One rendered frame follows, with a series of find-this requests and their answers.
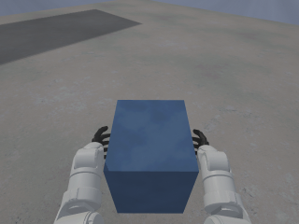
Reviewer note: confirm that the robot right hand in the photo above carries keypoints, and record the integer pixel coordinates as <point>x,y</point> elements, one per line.
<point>201,141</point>

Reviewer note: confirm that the right robot upper arm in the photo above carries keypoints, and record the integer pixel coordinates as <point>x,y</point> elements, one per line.
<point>218,219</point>

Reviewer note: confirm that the robot left hand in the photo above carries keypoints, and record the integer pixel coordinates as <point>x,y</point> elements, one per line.
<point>98,138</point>

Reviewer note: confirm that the right robot forearm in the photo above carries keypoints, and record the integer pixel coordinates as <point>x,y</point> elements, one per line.
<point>221,197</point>

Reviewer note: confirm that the left robot forearm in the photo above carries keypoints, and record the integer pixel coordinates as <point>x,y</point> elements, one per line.
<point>83,193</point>

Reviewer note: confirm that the carton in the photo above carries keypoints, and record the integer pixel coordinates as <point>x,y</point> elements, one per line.
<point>151,165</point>

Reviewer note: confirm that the left robot upper arm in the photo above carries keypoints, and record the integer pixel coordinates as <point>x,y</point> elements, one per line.
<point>90,217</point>

